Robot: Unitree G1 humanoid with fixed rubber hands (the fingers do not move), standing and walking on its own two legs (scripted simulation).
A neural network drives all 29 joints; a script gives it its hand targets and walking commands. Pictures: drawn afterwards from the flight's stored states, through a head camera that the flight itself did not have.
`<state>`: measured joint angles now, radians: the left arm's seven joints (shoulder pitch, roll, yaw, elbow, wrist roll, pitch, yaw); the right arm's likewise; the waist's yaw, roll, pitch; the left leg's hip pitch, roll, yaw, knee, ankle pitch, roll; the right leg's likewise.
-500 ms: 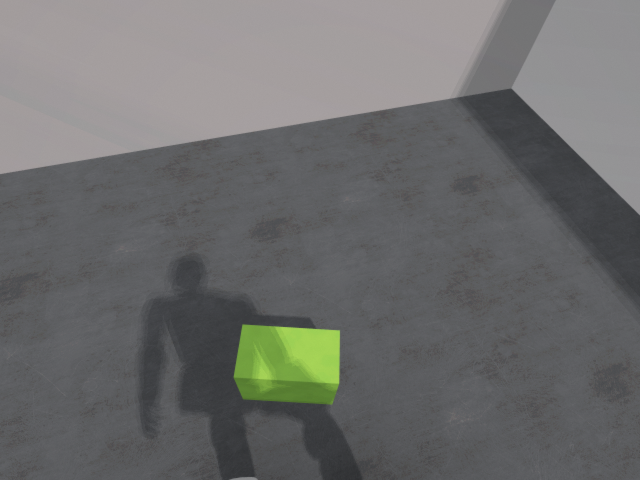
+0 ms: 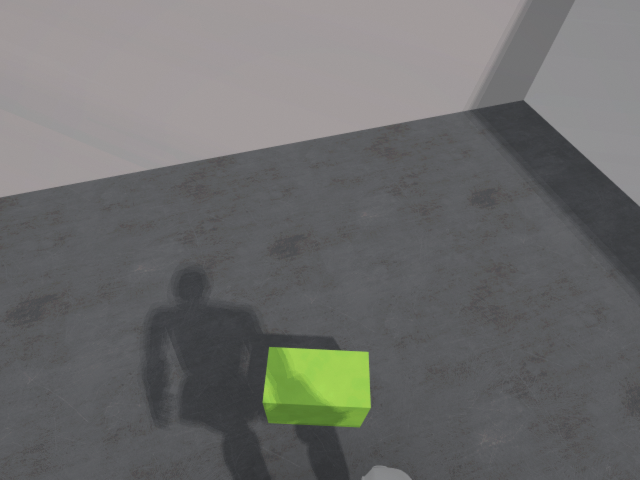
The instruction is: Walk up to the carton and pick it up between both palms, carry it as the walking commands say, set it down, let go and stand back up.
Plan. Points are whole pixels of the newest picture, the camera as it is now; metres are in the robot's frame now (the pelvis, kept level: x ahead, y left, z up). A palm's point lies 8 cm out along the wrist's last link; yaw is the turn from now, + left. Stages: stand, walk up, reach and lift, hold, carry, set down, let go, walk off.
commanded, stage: walk up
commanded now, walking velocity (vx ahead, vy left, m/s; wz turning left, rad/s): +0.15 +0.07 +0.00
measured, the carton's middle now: (316, 388) +0.41 -0.02 -0.64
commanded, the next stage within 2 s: none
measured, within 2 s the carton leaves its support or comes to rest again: neither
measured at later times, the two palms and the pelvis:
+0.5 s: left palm out of the picture -0.01 +0.29 -0.14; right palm out of the picture -0.01 -0.20 -0.12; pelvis -0.03 +0.05 +0.01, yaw +0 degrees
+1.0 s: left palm out of the picture -0.04 +0.26 -0.13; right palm out of the picture -0.05 -0.22 -0.13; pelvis -0.06 +0.02 +0.01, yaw -2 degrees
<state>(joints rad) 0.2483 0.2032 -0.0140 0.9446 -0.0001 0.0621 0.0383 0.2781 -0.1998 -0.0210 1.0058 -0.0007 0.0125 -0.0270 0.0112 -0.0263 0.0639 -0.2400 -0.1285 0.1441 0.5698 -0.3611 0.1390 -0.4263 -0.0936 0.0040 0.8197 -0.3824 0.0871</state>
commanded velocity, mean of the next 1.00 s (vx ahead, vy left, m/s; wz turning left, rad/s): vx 0.00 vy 0.03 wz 0.00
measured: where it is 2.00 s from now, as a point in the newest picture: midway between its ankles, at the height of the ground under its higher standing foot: outside the picture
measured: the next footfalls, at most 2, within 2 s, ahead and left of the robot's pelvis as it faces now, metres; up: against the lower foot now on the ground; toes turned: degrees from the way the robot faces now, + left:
right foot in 0.06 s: +0.07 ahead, -0.14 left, +0.00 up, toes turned -2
left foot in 0.38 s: +0.01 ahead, +0.11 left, +0.00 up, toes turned +5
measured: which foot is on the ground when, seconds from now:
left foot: down 0.00-0.12, up 0.14-0.36, down 0.38-1.00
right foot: up 0.00-0.04, down 0.06-0.38, up 0.40-0.86, down 0.88-1.00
